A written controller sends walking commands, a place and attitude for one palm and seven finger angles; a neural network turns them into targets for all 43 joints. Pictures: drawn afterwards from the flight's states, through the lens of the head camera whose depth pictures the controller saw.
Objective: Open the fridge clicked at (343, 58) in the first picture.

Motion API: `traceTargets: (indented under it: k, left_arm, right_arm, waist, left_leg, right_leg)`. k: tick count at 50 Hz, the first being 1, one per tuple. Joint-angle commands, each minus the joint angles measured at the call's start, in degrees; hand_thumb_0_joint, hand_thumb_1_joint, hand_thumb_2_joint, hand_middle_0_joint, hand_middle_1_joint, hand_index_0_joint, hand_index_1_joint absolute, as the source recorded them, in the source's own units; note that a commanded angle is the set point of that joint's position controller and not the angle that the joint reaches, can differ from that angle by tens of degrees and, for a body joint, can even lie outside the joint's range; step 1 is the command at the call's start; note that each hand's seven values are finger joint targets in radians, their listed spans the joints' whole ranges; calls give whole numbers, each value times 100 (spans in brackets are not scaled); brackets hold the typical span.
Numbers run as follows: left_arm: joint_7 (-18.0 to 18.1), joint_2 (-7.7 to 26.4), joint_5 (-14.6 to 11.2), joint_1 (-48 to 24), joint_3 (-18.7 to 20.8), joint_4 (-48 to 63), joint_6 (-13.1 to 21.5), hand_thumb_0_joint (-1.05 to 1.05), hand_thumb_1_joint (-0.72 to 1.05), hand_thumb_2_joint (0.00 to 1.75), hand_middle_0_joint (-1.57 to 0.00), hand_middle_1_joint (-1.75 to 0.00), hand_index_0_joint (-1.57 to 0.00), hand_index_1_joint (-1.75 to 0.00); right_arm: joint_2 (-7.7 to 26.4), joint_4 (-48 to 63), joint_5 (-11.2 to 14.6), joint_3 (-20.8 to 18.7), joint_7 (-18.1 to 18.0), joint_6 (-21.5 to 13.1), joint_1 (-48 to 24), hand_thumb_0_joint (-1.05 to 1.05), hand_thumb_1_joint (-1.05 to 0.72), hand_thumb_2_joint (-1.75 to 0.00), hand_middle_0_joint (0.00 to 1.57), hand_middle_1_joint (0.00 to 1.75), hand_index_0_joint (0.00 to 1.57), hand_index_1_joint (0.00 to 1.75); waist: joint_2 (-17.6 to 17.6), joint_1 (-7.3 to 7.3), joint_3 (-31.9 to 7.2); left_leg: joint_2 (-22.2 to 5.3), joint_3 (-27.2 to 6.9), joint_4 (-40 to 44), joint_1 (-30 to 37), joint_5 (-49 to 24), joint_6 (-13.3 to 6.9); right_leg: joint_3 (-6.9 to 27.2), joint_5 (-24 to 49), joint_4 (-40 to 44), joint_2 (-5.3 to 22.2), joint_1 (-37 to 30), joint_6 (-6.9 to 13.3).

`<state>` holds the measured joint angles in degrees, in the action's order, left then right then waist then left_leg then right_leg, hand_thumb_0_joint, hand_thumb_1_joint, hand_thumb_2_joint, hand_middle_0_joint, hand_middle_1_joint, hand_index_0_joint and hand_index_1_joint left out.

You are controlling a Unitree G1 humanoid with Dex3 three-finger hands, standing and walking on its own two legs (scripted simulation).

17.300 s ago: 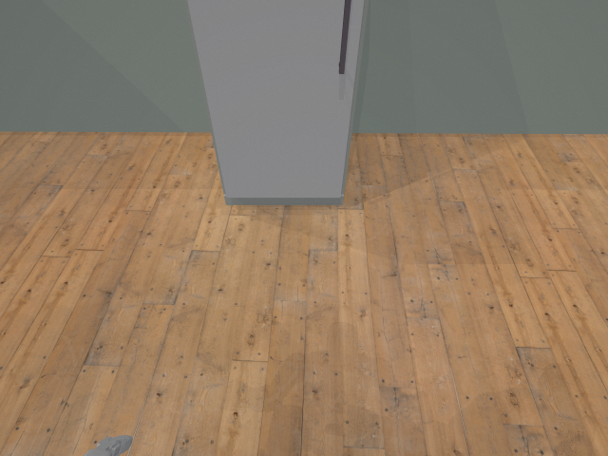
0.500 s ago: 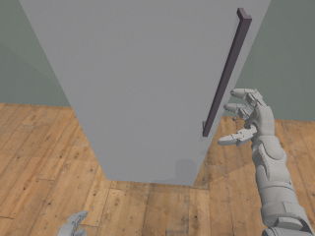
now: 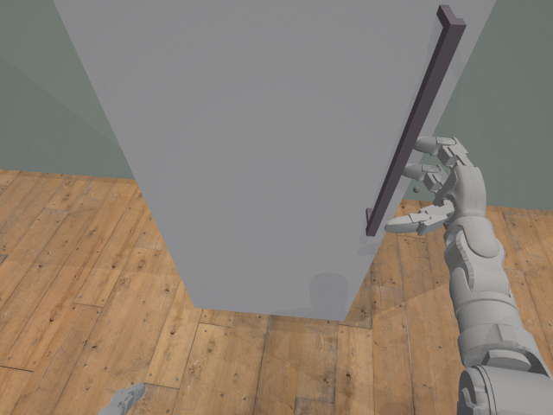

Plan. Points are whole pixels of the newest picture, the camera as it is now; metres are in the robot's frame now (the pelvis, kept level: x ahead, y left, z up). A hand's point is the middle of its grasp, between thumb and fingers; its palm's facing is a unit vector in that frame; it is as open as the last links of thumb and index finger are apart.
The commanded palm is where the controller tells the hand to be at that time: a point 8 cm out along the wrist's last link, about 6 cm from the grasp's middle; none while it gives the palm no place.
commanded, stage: feel for the door with the fingertips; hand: right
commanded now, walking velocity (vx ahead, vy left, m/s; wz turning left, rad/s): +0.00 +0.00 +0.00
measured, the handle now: (398, 150) +0.48 -0.13 +0.13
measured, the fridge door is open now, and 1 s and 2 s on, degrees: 0 0 0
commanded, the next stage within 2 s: slide the fingers in behind the handle in 0.20 s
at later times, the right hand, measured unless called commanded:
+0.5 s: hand (411, 184) +0.43 -0.15 +0.11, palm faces -0.02 +1.00 +0.00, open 13.8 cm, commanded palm +0.41 -0.20 +0.12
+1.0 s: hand (402, 189) +0.42 -0.13 +0.11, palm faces -0.05 +1.00 +0.02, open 14.0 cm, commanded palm +0.39 -0.19 +0.12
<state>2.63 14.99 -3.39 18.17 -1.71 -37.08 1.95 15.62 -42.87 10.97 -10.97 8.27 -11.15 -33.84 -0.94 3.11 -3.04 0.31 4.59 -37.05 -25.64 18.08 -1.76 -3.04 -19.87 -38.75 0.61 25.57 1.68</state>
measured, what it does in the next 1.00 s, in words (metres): stands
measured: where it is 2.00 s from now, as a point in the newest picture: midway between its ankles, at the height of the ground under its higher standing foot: outside the picture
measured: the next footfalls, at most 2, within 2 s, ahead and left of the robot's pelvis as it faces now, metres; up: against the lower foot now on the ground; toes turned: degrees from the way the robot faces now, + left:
none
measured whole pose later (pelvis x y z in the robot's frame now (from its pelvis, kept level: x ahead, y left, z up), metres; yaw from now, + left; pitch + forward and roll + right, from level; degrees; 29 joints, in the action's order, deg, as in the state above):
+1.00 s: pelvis +0.01 +0.00 +0.00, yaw +0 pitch +7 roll +1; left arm 1.7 14.7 -3.3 16.9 -1.4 -36.0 1.5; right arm 12.8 -39.5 10.9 -8.3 7.0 -10.8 -32.0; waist -1.4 2.4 -3.6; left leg 0.4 4.7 -37.0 -25.5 18.7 -1.8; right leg -2.7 -20.5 -38.9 0.7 25.6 1.6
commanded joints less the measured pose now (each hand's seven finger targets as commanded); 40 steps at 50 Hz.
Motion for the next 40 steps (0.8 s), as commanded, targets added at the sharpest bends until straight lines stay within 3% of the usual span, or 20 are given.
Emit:
traceTargets:
  k: [1, 4, 7, 9, 10, 11, 13, 15, 16, 17, 21, 24, 26, 29, 33, 36, 37, 38, 39, 40]
  left_arm:
    - [42, 789, -7, 61, 304, 626, 209, 0, 90, 90, -20, -30, -20, -30]
    - [26, 760, 4, 110, 318, 631, 216, 0, 90, 90, -20, -30, -20, -30]
    - [-5, 772, 6, 183, 334, 624, 198, 0, 90, 90, -20, -30, -20, -30]
    - [-4, 771, -7, 198, 355, 617, 194, 0, 90, 90, -20, -30, -20, -30]
    - [1, 803, -1, 255, 355, 585, 176, 0, 90, 90, -20, -30, -20, -30]
    - [7, 819, -12, 254, 352, 574, 163, 0, 90, 90, -20, -30, -20, -30]
    - [8, 800, -26, 240, 346, 564, 165, 0, 90, 90, -20, -30, -20, -30]
    - [12, 826, -9, 302, 352, 510, 148, 0, 90, 90, -20, -30, -20, -30]
    - [11, 814, -4, 328, 365, 516, 151, 0, 90, 90, -20, -30, -20, -30]
    - [1, 789, -7, 315, 368, 526, 156, 0, 90, 90, -20, -30, -20, -30]
    - [-64, 780, -4, 293, 372, 612, 155, 0, 90, 90, -20, -30, -20, -30]
    - [-74, 764, -13, 221, 374, 630, 158, 0, 90, 90, -20, -30, -20, -30]
    - [-63, 813, -8, 207, 362, 661, 122, 0, 90, 90, -20, -30, -20, -30]
    - [-62, 761, -6, 107, 345, 773, 120, 0, 90, 90, -20, -30, -20, -30]
    - [-94, 698, 2, 3, 325, 904, 128, 0, 90, 90, -20, -30, -20, -30]
    - [-77, 709, -13, 0, 336, 874, 125, 0, 90, 90, -20, -30, -20, -30]
    - [-66, 709, -21, -46, 334, 875, 126, 0, 90, 90, -20, -30, -20, -30]
    - [-48, 722, -27, -29, 327, 849, 120, 0, 90, 90, -20, -30, -20, -30]
    - [-39, 708, -45, -77, 326, 849, 130, 0, 90, 90, -20, -30, -20, -30]
    - [-33, 697, -38, -50, 331, 836, 137, 0, 90, 90, -20, -30, -20, -30]
  right_arm:
    - [1311, 875, -28, -455, -44, -414, -2693, 0, 50, -30, 30, 120, 30, 120]
    - [1322, 1032, -46, -450, -15, -541, -2801, 0, 50, -30, 30, 120, 30, 120]
    - [1283, 1034, -24, -406, 37, -613, -2835, 0, 50, -30, 30, 120, 30, 120]
    - [1188, 940, 29, -378, 71, -612, -2827, 0, 50, -30, 30, 120, 30, 120]
    - [1237, 829, 41, -381, 79, -610, -2884, 0, 50, -30, 30, 120, 30, 120]
    - [1336, 712, 34, -476, 78, -607, -2920, 0, 50, -30, 30, 120, 30, 120]
    - [1125, 682, 19, -250, 89, -611, -3218, 0, 50, -30, 30, 120, 30, 120]
    - [1255, 580, -16, -306, 80, -621, -3296, 0, 50, -30, 30, 120, 30, 120]
    - [1299, 617, -34, -391, 70, -637, -3308, 0, 50, -30, 30, 120, 30, 120]
    - [1125, 668, -28, -253, 93, -644, -3256, 0, 50, -30, 30, 120, 30, 120]
    - [1000, 832, 20, -245, 136, -655, -2606, 0, 50, -30, 30, 120, 30, 120]
    - [833, 961, 43, -94, 109, -636, -2723, 0, 50, -30, 30, 120, 30, 120]
    - [1210, 947, 33, -405, 51, -601, -2553, 0, 50, -30, 30, 120, 30, 120]
    - [1224, 1029, 34, -534, -29, -528, -2162, 0, 50, -30, 30, 120, 30, 120]
    - [1098, 1583, -41, -406, -101, -551, -1956, 0, 50, -30, 30, 120, 30, 120]
    - [1060, 1679, -27, -335, -83, -531, -2063, 0, 50, -30, 30, 120, 30, 120]
    - [1028, 1642, -5, -306, -61, -496, -2012, 0, 50, -30, 30, 120, 30, 120]
    - [1034, 1581, 17, -295, -49, -466, -2096, 0, 50, -30, 30, 120, 30, 120]
    - [875, 1691, 23, -103, -14, -455, -2283, 0, 50, -30, 30, 120, 30, 120]
    - [755, 1740, 34, 5, -10, -442, -2360, 0, 50, -30, 30, 120, 30, 120]
  waist:
    - [187, 111, -1649]
    - [-224, 39, -1992]
    - [-150, 95, -2119]
    - [-40, 136, -2001]
    - [265, 192, -1896]
    - [253, 175, -1816]
    - [103, 258, -1668]
    - [41, 267, -1715]
    - [-14, 241, -1914]
    - [-84, 240, -1979]
    - [-104, 87, -2186]
    - [1, 150, -1948]
    - [229, 71, -1835]
    - [274, -46, -1807]
    - [-53, -110, -1929]
    - [115, 11, -1838]
    - [14, 16, -1714]
    - [166, 62, -1646]
    - [-51, 113, -1623]
    - [30, 145, -1649]
  left_leg:
    - [14, -401, 456, 752, -1456, 73]
    - [17, -394, 346, 849, -1777, 23]
    - [45, -372, 311, 855, -1954, 39]
    - [58, -388, 358, 794, -1968, 62]
    - [66, -364, 367, 809, -1911, 68]
    - [69, -400, 392, 795, -1882, 79]
    - [63, -377, 417, 599, -1654, 77]
    - [50, -382, 413, 589, -1570, 66]
    - [62, -391, 382, 611, -1685, 67]
    - [69, -371, 360, 591, -1764, 64]
    - [86, -333, 290, 713, -2066, 35]
    - [100, -295, 334, 567, -1854, 48]
    - [85, -330, 347, 763, -1844, 54]
    - [60, -361, 358, 972, -1933, 68]
    - [49, -389, 330, 1067, -2085, 56]
    - [70, -389, 378, 995, -2059, 76]
    - [68, -408, 421, 929, -1939, 79]
    - [68, -388, 443, 916, -1875, 79]
    - [62, -405, 459, 820, -1825, 76]
    - [63, -364, 451, 814, -1792, 62]
  right_leg:
    - [315, 1147, 466, -85, -551, 52]
    - [329, 1499, 421, -94, -750, 18]
    - [316, 1667, 364, -74, -802, 19]
    - [283, 1602, 337, -69, -753, 38]
    - [321, 1543, 341, -51, -655, 56]
    - [297, 1462, 367, -60, -579, 61]
    - [316, 1266, 391, -75, -582, 53]
    - [339, 1261, 369, -68, -602, 63]
    - [342, 1394, 357, -73, -723, 65]
    - [338, 1499, 338, -73, -817, 54]
    - [340, 1869, 295, -61, -941, 39]
    - [353, 1642, 330, -51, -896, 35]
    - [339, 1504, 383, -60, -642, 55]
    - [259, 1471, 428, -90, -521, 58]
    - [218, 1619, 424, -98, -653, 57]
    - [224, 1581, 398, -73, -705, 68]
    - [213, 1439, 414, -78, -663, 64]
    - [242, 1376, 432, -77, -632, 65]
    - [233, 1342, 426, -83, -708, 58]
    - [273, 1381, 418, -68, -771, 61]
